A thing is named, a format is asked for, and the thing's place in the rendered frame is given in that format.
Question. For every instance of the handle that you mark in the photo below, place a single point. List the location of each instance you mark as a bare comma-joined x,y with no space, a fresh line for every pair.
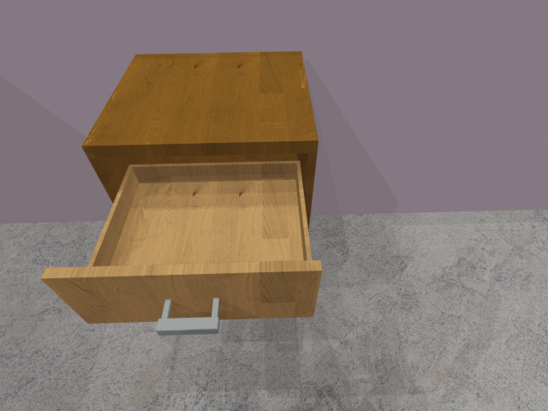
188,326

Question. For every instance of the cabinet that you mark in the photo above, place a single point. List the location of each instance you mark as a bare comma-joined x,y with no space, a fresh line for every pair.
191,108

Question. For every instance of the drawer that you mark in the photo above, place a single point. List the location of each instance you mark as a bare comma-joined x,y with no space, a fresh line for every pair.
193,232

